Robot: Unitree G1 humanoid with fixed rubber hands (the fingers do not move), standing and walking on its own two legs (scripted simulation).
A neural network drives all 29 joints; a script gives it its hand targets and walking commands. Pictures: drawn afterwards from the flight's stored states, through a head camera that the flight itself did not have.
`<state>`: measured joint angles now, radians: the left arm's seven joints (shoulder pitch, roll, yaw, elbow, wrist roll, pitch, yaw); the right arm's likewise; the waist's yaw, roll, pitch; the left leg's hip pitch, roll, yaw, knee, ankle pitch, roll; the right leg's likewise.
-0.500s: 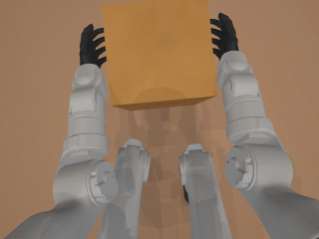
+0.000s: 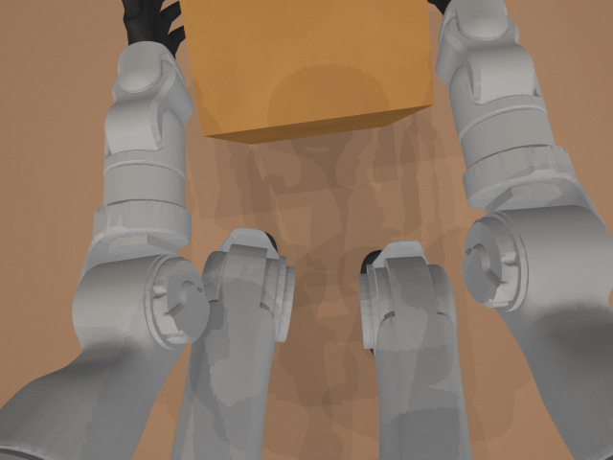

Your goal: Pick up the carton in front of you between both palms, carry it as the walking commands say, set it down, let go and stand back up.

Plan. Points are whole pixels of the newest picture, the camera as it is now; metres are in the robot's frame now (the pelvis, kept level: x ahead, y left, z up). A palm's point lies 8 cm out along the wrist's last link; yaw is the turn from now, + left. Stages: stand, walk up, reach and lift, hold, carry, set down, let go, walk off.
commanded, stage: set down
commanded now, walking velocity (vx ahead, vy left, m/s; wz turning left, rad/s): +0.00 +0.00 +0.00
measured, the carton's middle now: (306, 43) +0.53 +0.04 -0.24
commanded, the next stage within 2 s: none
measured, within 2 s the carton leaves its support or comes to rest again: rests again in 1.10 s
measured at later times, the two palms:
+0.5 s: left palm (162, 52) +0.50 +0.19 -0.18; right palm (452, 11) +0.55 -0.11 -0.19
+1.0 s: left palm (157, 49) +0.50 +0.20 -0.19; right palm (452, 8) +0.55 -0.11 -0.19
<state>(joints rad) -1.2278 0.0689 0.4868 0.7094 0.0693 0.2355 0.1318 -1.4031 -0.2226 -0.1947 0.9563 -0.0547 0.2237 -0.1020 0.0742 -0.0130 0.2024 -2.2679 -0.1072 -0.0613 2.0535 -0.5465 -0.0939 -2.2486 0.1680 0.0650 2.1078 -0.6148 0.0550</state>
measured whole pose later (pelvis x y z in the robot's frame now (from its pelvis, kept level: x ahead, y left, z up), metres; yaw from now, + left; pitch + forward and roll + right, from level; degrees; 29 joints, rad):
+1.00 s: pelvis +0.00 +0.00 -0.03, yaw +1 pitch +37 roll +3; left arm -1.34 0.15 0.56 0.95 0.16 0.16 -0.01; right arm -1.49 -0.25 -0.27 1.12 -0.17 0.16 0.01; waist 0.08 0.00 0.32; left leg -2.25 -0.08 -0.04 2.16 -0.56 -0.09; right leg -2.24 0.12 0.03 2.22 -0.63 0.01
